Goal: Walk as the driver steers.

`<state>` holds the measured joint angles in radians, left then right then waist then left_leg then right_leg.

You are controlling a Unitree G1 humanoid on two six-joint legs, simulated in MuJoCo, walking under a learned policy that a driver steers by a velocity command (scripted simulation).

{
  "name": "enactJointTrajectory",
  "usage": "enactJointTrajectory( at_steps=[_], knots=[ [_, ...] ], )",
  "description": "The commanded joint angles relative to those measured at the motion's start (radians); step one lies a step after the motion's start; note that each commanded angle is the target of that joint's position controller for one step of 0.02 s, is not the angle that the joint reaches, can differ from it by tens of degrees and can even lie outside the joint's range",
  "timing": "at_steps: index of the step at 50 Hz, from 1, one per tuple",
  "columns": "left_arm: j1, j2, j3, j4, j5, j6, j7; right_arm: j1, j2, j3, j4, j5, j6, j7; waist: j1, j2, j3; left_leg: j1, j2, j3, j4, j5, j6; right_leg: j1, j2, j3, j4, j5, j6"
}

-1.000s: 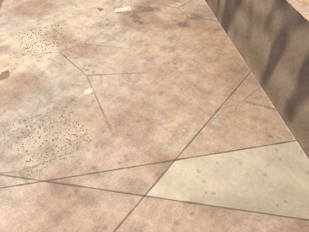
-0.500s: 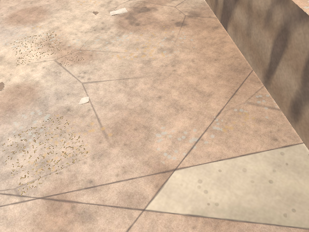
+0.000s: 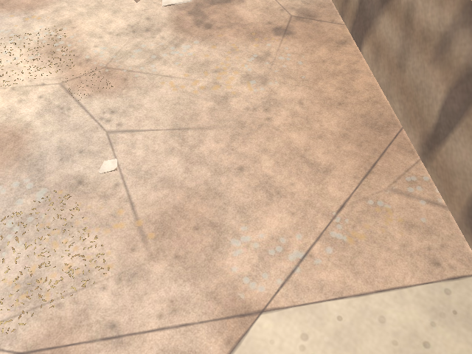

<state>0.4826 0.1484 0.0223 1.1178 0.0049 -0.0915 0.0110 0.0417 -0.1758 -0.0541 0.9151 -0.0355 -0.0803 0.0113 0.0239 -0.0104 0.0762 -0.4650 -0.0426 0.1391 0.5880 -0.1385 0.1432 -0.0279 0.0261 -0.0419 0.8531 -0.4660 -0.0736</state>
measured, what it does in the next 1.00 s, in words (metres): walks ahead: right foot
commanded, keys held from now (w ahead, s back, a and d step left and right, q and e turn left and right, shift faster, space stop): w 0.54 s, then w+q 0.46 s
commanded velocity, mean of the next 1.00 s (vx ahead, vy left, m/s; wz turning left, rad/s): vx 0.50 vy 0.00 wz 0.15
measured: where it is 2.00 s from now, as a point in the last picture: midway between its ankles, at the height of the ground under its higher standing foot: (187, 165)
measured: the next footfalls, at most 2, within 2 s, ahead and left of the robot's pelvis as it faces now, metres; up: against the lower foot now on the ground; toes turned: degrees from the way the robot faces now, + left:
right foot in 0.52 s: +0.47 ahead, -0.10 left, +0.00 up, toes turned -5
left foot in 1.06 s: +0.73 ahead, +0.09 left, +0.00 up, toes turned +19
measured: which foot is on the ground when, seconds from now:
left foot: down 0.00-0.54, up 0.56-1.00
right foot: up 0.00-0.50, down 0.52-1.00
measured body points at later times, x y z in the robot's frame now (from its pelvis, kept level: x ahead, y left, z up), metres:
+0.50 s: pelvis +0.29 -0.02 +0.01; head +0.33 -0.02 +0.46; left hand +0.49 +0.19 -0.10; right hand +0.18 -0.24 -0.13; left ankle +0.11 +0.06 -0.71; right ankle +0.43 -0.10 -0.71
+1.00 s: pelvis +0.56 -0.01 +0.02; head +0.60 +0.00 +0.46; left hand +0.46 +0.20 -0.13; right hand +0.77 -0.20 -0.11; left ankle +0.70 +0.10 -0.69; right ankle +0.43 -0.10 -0.71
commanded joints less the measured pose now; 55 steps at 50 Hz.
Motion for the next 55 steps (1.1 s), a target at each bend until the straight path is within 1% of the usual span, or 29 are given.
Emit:
enactJointTrajectory(
  at_steps=[1, 2, 4, 5, 7, 9, 12, 15, 20, 22, 23, 24, 25, 26, 27, 28, 29, 30, 32, 33, 37, 42, 46, 49, 51, 52, 53, 54, 55],
  knots=[
    [-0.031, 0.125, 0.032, -0.106, 0.001, -0.008, -0.011, 0.276, -0.182, -0.053, 0.056, 0.025, 0.014, -0.003, -0.092, 0.079, -0.159, 0.593, 0.410, -0.702, -0.377, -0.401, 0.193, -0.642, -0.041, 0.091, 0.554, 0.103, -0.041],
    [-0.091, 0.120, 0.032, -0.121, 0.008, -0.013, -0.014, 0.221, -0.117, -0.035, 0.050, 0.025, 0.004, 0.002, -0.073, 0.011, -0.086, 0.455, 0.370, -0.588, -0.411, -0.279, 0.158, -0.607, -0.076, 0.091, 0.485, 0.173, -0.042],
    [-0.069, 0.076, 0.031, -0.111, 0.030, 0.007, -0.019, 0.230, -0.050, -0.012, 0.081, 0.021, -0.014, -0.007, -0.005, 0.007, -0.039, 0.294, 0.288, -0.412, -0.436, -0.069, 0.097, -0.488, -0.117, 0.092, 0.377, 0.200, -0.026],
    [-0.052, 0.054, 0.029, -0.106, 0.034, 0.020, -0.024, 0.255, -0.046, -0.007, 0.094, 0.020, -0.022, -0.011, 0.009, 0.017, -0.040, 0.270, 0.271, -0.365, -0.440, -0.003, 0.088, -0.458, -0.121, 0.087, 0.343, 0.199, -0.017],
    [-0.081, 0.050, 0.030, -0.121, 0.036, 0.038, -0.030, 0.305, -0.074, -0.008, 0.111, 0.021, -0.034, -0.015, 0.020, 0.030, -0.025, 0.261, 0.250, -0.302, -0.452, 0.091, 0.087, -0.483, -0.128, 0.063, 0.288, 0.216, 0.000],
    [-0.176, 0.066, 0.031, -0.158, 0.036, 0.049, -0.035, 0.340, -0.102, -0.009, 0.116, 0.022, -0.036, -0.014, 0.010, 0.040, 0.003, 0.275, 0.238, -0.265, -0.482, 0.096, 0.083, -0.561, -0.145, 0.041, 0.215, 0.286, 0.018],
    [-0.326, 0.081, 0.030, -0.211, 0.027, 0.051, -0.040, 0.397, -0.098, -0.002, 0.121, 0.025, -0.033, -0.011, -0.025, 0.046, 0.031, 0.329, 0.214, -0.221, -0.496, 0.177, 0.063, -0.638, -0.150, 0.011, 0.056, 0.397, 0.041],
    [-0.436, 0.068, 0.021, -0.247, 0.017, 0.047, -0.043, 0.457, -0.097, 0.003, 0.132, 0.026, -0.034, -0.013, -0.058, 0.061, 0.032, 0.386, 0.198, -0.178, -0.480, 0.296, 0.037, -0.619, -0.121, -0.026, -0.105, 0.477, 0.046],
    [-0.553, 0.078, 0.018, -0.291, 0.014, 0.036, -0.041, 0.529, -0.104, 0.005, 0.159, 0.014, -0.029, -0.025, -0.091, 0.080, 0.040, 0.563, 0.237, -0.165, -0.418, 0.446, 0.047, -0.629, -0.080, -0.053, -0.246, 0.449, 0.011],
    [-0.539, 0.090, 0.023, -0.296, 0.015, 0.027, -0.038, 0.509, -0.118, 0.002, 0.160, 0.009, -0.028, -0.031, -0.065, 0.086, 0.032, 0.607, 0.257, -0.154, -0.358, 0.591, 0.044, -0.575, -0.056, -0.060, -0.289, 0.377, -0.020],
    [-0.493, 0.100, 0.029, -0.285, 0.015, 0.023, -0.033, 0.490, -0.128, -0.001, 0.158, 0.008, -0.027, -0.034, -0.038, 0.094, 0.008, 0.611, 0.259, -0.142, -0.297, 0.732, 0.034, -0.499, -0.028, -0.072, -0.307, 0.332, -0.039],
    [-0.399, 0.117, 0.039, -0.257, 0.017, 0.017, -0.026, 0.476, -0.141, -0.005, 0.158, 0.007, -0.025, -0.035, 0.003, 0.102, -0.041, 0.612, 0.255, -0.133, -0.192, 0.849, 0.024, -0.388, 0.005, -0.081, -0.326, 0.300, -0.059],
    [-0.234, 0.137, 0.053, -0.201, 0.022, 0.009, -0.017, 0.453, -0.146, -0.006, 0.154, 0.012, -0.021, -0.033, 0.075, 0.081, -0.122, 0.567, 0.226, -0.106, -0.012, 0.841, 0.006, -0.196, 0.026, -0.089, -0.394, 0.347, -0.083],
    [-0.057, 0.195, 0.074, -0.157, 0.046, 0.000, -0.006, 0.439, -0.127, 0.002, 0.132, 0.023, -0.022, -0.030, 0.139, 0.042, -0.229, 0.372, 0.192, -0.088, 0.235, 0.582, -0.010, 0.074, -0.107, 0.049, -0.398, 0.313, -0.127],
    [0.046, 0.305, 0.103, -0.148, 0.066, 0.002, -0.005, 0.542, -0.025, 0.021, 0.103, 0.068, -0.021, -0.016, 0.109, -0.180, -0.376, 0.003, 0.017, -0.029, 0.655, -0.058, -0.061, 0.379, -0.429, 0.544, -0.459, 0.225, -0.268],
    [-0.027, 0.274, 0.099, -0.153, 0.030, 0.018, -0.016, 0.517, -0.101, -0.003, 0.115, 0.047, -0.017, -0.018, 0.085, -0.093, -0.374, -0.112, -0.012, -0.176, 0.777, -0.346, -0.043, 0.331, -0.449, 0.712, -0.571, 0.195, -0.276],
    [-0.152, 0.221, 0.083, -0.171, 0.013, 0.019, -0.019, 0.424, -0.108, -0.009, 0.087, 0.037, -0.014, -0.018, 0.036, -0.049, -0.199, -0.166, 0.055, -0.198, 0.765, -0.259, -0.036, 0.169, -0.415, 0.528, -0.596, 0.141, -0.230],
    [-0.220, 0.151, 0.064, -0.182, 0.013, 0.010, -0.024, 0.373, -0.092, -0.006, 0.076, 0.032, -0.016, -0.014, 0.016, -0.002, -0.103, -0.144, 0.093, -0.197, 0.702, -0.187, -0.037, 0.022, -0.373, 0.406, -0.648, 0.191, -0.188],
    [-0.235, 0.084, 0.043, -0.160, 0.012, -0.005, -0.015, 0.382, -0.059, -0.008, 0.084, 0.008, 0.008, -0.006, -0.040, -0.028, -0.031, -0.058, 0.133, -0.194, 0.603, -0.135, -0.048, -0.135, -0.288, 0.222, -0.698, 0.295, -0.104],
    [-0.210, 0.079, 0.039, -0.147, 0.013, -0.013, -0.010, 0.398, -0.043, -0.008, 0.089, 0.002, 0.022, 0.002, -0.050, -0.043, -0.031, -0.031, 0.134, -0.190, 0.589, -0.122, -0.054, -0.159, -0.275, 0.172, -0.707, 0.340, -0.091],
    [-0.134, 0.129, 0.047, -0.128, 0.012, -0.034, -0.005, 0.284, -0.042, -0.011, 0.037, 0.005, 0.051, 0.017, -0.055, -0.042, 0.000, -0.150, 0.148, -0.167, 0.529, -0.006, -0.069, -0.135, -0.255, 0.036, -0.734, 0.487, -0.073],
    [-0.077, 0.125, 0.037, -0.122, 0.011, -0.036, 0.003, 0.086, -0.035, 0.001, -0.041, 0.013, 0.046, 0.031, -0.020, -0.051, 0.032, -0.187, 0.130, -0.096, 0.251, 0.162, -0.079, -0.079, -0.221, -0.097, -0.725, 0.644, -0.044],
    [-0.001, 0.151, 0.040, -0.098, 0.012, -0.030, 0.018, -0.032, -0.035, 0.011, -0.095, 0.008, 0.043, 0.038, 0.014, -0.051, 0.043, -0.169, 0.100, -0.016, 0.081, 0.150, -0.049, 0.054, -0.261, -0.149, -0.690, 0.776, -0.042],
    [-0.007, 0.180, 0.047, -0.096, 0.016, -0.016, 0.031, 0.000, -0.060, -0.001, -0.101, 0.004, 0.044, 0.035, -0.020, -0.078, 0.003, -0.087, 0.038, 0.029, 0.038, 0.027, 0.004, 0.152, -0.286, -0.196, -0.554, 1.122, -0.034],
    [-0.033, 0.209, 0.057, -0.106, 0.023, 0.000, 0.036, 0.125, -0.092, -0.019, -0.070, 0.001, 0.044, 0.028, -0.079, -0.104, -0.073, 0.048, -0.028, 0.049, 0.024, -0.081, 0.053, 0.173, -0.295, -0.215, -0.337, 1.306, -0.038],
    [-0.044, 0.222, 0.061, -0.118, 0.021, 0.009, 0.031, 0.230, -0.119, -0.034, -0.039, -0.004, 0.038, 0.025, -0.123, -0.094, -0.134, 0.184, -0.054, 0.035, -0.031, -0.091, 0.080, 0.128, -0.294, -0.217, -0.157, 1.244, -0.034],
    [-0.071, 0.226, 0.062, -0.143, 0.016, 0.011, 0.023, 0.366, -0.177, -0.059, -0.004, -0.017, 0.033, 0.015, -0.197, -0.031, -0.206, 0.406, 0.005, -0.082, -0.114, -0.103, 0.127, -0.041, -0.271, -0.226, 0.115, 1.013, -0.007],
    [-0.030, 0.116, 0.042, -0.209, -0.002, 0.007, 0.002, 0.377, -0.290, -0.088, -0.016, -0.022, 0.034, 0.003, -0.133, 0.197, -0.297, 0.726, 0.317, -0.564, -0.138, -0.087, 0.269, -0.471, -0.105, -0.211, 0.499, 0.153, 0.045],
    [-0.141, 0.178, 0.055, -0.261, 0.000, -0.005, -0.007, 0.387, -0.306, -0.090, -0.025, 0.009, 0.050, 0.005, -0.150, 0.135, -0.342, 0.772, 0.391, -0.891, -0.294, -0.092, 0.329, -0.664, 0.010, 0.014, 0.657, -0.051, 0.058]
  ],
)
